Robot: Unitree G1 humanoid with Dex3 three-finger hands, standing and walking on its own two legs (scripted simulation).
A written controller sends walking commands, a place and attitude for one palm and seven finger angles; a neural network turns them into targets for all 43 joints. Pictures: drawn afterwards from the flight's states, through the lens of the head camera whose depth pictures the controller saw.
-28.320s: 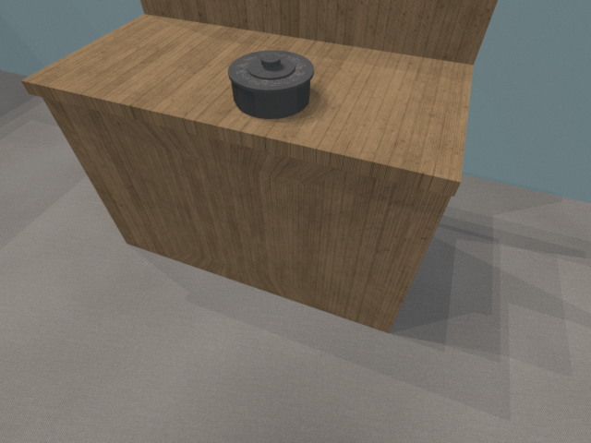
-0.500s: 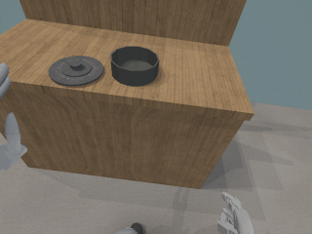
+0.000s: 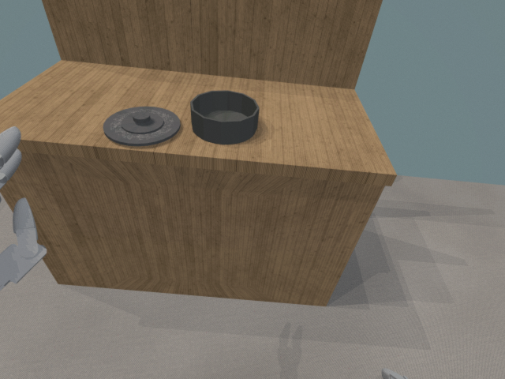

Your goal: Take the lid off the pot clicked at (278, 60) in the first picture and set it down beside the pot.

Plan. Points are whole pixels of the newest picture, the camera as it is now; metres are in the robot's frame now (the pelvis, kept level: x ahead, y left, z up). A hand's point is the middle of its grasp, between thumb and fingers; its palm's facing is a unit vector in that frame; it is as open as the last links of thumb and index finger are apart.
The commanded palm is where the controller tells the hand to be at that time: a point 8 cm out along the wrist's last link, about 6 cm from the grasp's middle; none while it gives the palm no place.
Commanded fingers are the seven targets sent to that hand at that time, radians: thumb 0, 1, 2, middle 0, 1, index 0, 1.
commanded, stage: stop stepping back and stand still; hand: left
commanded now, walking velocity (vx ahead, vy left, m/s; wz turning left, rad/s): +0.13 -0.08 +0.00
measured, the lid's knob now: (141, 117) +0.75 +0.37 +0.04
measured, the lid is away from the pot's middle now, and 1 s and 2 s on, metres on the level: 0.23 0.23 0.23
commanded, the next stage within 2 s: let the arm hang, fingers relaxed in 0.78 s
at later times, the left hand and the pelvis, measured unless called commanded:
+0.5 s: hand (106, 332) +0.21 +0.26 -0.06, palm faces +0.27 -0.91 -0.32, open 7.4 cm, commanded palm none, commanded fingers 0.00 0.90 0.90 -0.20 -0.30 -0.20 -0.30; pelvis +0.03 +0.02 -0.02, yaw +8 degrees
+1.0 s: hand out of the picture +0.02 +0.20 -0.17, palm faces +0.10 -0.97 -0.23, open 7.3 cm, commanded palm none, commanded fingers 0.00 0.90 0.90 -0.20 -0.30 -0.20 -0.30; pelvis +0.05 +0.02 +0.00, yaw +5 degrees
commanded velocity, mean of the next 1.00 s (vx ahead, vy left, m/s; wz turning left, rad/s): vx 0.01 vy -0.02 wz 0.00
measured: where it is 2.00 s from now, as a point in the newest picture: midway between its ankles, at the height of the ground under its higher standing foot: outside the picture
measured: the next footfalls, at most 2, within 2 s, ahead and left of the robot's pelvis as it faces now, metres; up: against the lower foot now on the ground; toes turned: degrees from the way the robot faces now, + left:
left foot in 0.06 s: +0.04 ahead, +0.13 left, +0.00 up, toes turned +11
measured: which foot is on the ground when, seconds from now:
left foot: up 0.00-0.04, down 0.06-1.00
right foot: down 0.00-1.00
